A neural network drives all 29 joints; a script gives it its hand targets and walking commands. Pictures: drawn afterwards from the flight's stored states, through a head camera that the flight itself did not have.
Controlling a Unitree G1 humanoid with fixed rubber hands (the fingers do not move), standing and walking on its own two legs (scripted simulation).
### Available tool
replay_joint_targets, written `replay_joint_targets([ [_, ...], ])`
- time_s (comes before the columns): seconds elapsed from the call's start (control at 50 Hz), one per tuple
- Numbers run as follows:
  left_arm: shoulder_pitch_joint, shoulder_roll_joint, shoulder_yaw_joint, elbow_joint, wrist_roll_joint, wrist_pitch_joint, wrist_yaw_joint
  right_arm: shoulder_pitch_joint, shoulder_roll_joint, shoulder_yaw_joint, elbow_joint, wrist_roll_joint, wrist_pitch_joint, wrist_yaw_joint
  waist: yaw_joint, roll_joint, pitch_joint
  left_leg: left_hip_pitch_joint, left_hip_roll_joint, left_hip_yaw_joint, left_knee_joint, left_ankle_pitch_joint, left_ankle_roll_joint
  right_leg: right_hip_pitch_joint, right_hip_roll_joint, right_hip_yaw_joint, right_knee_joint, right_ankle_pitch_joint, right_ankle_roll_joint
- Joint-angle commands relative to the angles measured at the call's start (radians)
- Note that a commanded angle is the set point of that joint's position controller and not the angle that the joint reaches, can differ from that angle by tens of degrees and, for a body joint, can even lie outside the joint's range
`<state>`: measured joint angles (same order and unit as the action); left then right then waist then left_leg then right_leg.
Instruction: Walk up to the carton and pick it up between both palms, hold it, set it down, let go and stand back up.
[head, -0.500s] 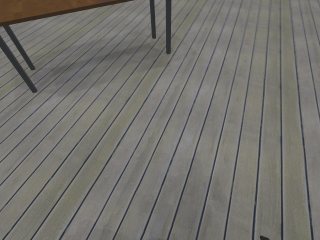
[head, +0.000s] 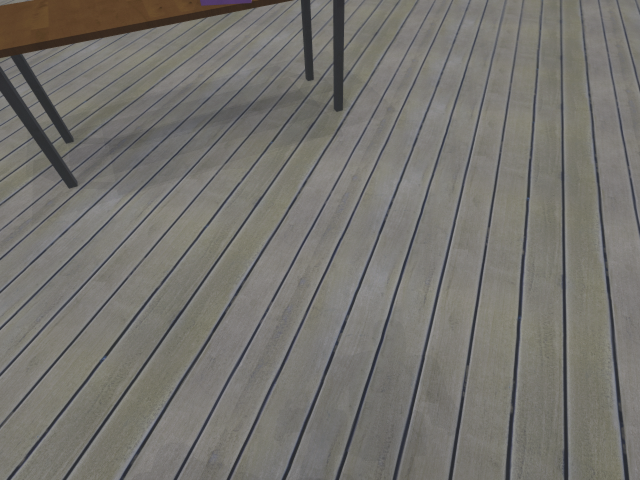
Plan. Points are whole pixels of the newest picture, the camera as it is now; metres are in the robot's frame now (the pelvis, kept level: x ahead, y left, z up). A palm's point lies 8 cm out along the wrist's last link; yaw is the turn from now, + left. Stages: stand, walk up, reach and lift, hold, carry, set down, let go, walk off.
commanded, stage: stand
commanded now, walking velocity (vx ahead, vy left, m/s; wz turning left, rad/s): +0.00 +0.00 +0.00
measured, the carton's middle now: out of the picture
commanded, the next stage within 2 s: walk up in 1.82 s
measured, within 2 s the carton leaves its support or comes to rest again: neither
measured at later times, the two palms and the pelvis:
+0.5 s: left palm out of the picture +0.04 +0.26 -0.12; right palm out of the picture +0.05 -0.26 -0.12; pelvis +0.00 +0.00 +0.00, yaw +0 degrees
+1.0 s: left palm out of the picture +0.04 +0.26 -0.12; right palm out of the picture +0.05 -0.25 -0.12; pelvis +0.00 +0.00 +0.00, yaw +0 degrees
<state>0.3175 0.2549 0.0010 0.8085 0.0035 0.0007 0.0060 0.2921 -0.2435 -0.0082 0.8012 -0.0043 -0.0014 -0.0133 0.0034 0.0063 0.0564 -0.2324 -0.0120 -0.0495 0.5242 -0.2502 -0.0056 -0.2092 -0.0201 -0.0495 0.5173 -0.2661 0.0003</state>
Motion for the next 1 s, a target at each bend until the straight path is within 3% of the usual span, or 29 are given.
replay_joint_targets([
  [0.0,0.043,0.136,0.038,-0.056,0.001,-0.019,0.007,0.026,-0.14,-0.039,-0.054,0.001,-0.017,-0.006,0.001,0.002,-0.024,-0.014,0.08,-0.084,-0.108,0.082,0.034,-0.012,-0.086,0.106,-0.128,0.038,-0.027],
  [0.14,0.052,0.138,0.036,-0.04,0.003,-0.016,0.009,0.024,-0.139,-0.037,-0.039,-0.002,-0.013,-0.008,0.0,-0.01,0.011,-0.033,0.082,-0.092,-0.125,0.039,0.029,-0.035,-0.084,0.102,-0.138,0.009,-0.023],
  [0.18,0.046,0.132,0.034,-0.039,0.002,-0.017,0.01,0.027,-0.146,-0.038,-0.032,0.0,-0.015,-0.008,-0.001,0.016,0.013,-0.046,0.083,-0.086,-0.126,0.056,0.024,-0.024,-0.081,0.099,-0.129,0.039,-0.021],
  [0.26,0.048,0.14,0.039,-0.037,0.002,-0.022,0.01,0.016,-0.136,-0.034,-0.026,0.002,-0.019,-0.008,0.001,-0.02,-0.062,-0.003,0.088,-0.085,-0.11,0.075,0.034,0.006,-0.086,0.108,-0.125,0.041,-0.032],
  [0.32,0.045,0.135,0.04,-0.034,0.002,-0.016,0.01,0.021,-0.142,-0.035,-0.021,0.001,-0.014,-0.009,-0.005,0.025,0.002,-0.043,0.084,-0.095,-0.123,0.039,0.028,-0.018,-0.082,0.114,-0.13,0.014,-0.031],
  [0.46,0.056,0.137,0.042,-0.013,0.002,-0.019,0.012,0.036,-0.135,-0.033,-0.001,-0.001,-0.013,-0.01,-0.003,-0.008,-0.013,-0.014,0.078,-0.085,-0.117,0.033,0.028,-0.029,-0.09,0.124,-0.155,-0.021,-0.032],
  [0.54,0.048,0.131,0.035,-0.012,0.001,-0.016,0.014,0.025,-0.146,-0.037,0.01,-0.001,-0.015,-0.012,0.001,0.009,0.013,-0.033,0.086,-0.102,-0.127,0.071,0.027,-0.024,-0.085,0.112,-0.139,0.039,-0.024],
  [0.62,0.064,0.131,0.038,-0.001,-0.001,-0.018,0.014,0.027,-0.138,-0.03,0.022,-0.001,-0.015,-0.013,0.004,0.005,-0.005,-0.023,0.086,-0.091,-0.124,0.079,0.028,-0.001,-0.086,0.113,-0.142,0.045,-0.03],
  [0.64,0.06,0.134,0.037,-0.002,-0.002,-0.018,0.014,0.038,-0.136,-0.029,0.023,0.004,-0.015,-0.014,-0.004,-0.018,-0.024,-0.015,0.085,-0.091,-0.127,0.067,0.026,0.01,-0.087,0.112,-0.147,0.027,-0.028],
  [0.76,0.056,0.118,0.039,0.012,0.001,-0.016,0.016,0.031,-0.138,-0.03,0.043,0.001,-0.016,-0.016,-0.004,0.019,-0.005,-0.026,0.083,-0.09,-0.131,0.084,0.025,0.004,-0.088,0.112,-0.142,0.049,-0.025],
  [0.98,0.057,0.127,0.038,0.03,-0.005,-0.016,0.019,0.031,-0.133,-0.021,0.062,0.003,-0.016,-0.018,-0.004,0.011,-0.013,-0.011,0.083,-0.085,-0.134,0.114,0.025,0.005,-0.086,0.11,-0.149,0.072,-0.024],
])
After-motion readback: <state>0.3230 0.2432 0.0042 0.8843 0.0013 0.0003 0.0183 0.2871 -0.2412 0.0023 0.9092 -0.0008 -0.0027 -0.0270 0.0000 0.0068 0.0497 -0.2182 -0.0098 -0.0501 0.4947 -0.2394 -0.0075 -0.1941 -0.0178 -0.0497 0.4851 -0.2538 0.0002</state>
